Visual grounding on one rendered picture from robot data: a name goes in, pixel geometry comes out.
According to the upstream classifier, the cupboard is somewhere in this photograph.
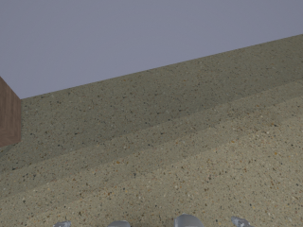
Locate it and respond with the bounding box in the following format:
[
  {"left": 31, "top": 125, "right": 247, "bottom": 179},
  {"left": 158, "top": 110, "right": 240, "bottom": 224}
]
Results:
[{"left": 0, "top": 77, "right": 22, "bottom": 148}]

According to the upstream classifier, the robot right hand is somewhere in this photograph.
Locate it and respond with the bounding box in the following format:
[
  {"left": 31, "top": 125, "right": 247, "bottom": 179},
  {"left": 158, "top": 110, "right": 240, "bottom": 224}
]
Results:
[{"left": 231, "top": 216, "right": 254, "bottom": 227}]

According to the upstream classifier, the robot right thigh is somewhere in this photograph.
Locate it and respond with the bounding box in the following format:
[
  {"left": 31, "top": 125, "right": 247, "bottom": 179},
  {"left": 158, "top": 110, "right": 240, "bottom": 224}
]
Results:
[{"left": 173, "top": 214, "right": 204, "bottom": 227}]

